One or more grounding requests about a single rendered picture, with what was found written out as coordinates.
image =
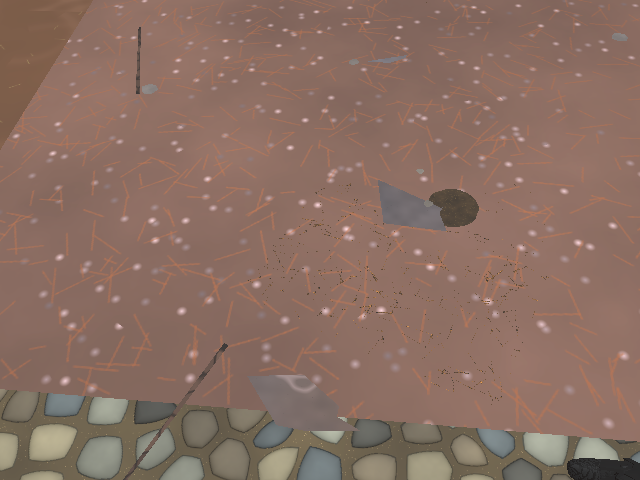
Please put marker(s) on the right robot hand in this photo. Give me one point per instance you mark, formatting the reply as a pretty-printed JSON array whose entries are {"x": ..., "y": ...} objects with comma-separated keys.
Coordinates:
[{"x": 603, "y": 469}]

